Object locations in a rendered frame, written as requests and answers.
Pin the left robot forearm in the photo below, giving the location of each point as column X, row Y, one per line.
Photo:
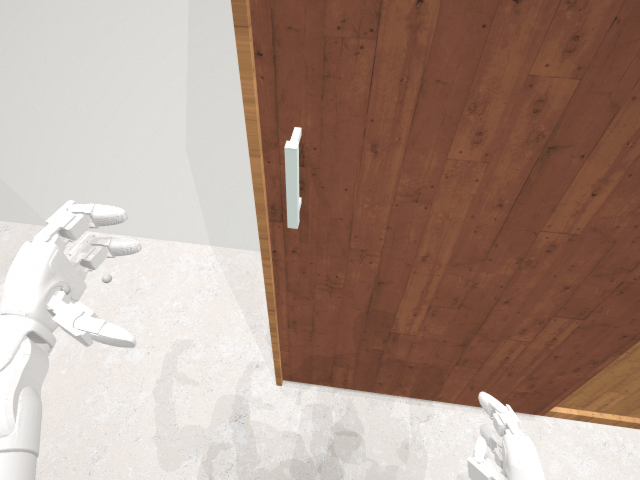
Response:
column 25, row 344

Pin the handle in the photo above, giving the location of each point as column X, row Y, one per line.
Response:
column 292, row 179

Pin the wardrobe door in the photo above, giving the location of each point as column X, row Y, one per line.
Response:
column 614, row 390
column 470, row 182

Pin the robot left hand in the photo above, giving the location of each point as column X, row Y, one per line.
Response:
column 40, row 268

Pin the robot right hand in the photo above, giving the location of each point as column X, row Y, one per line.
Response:
column 515, row 454

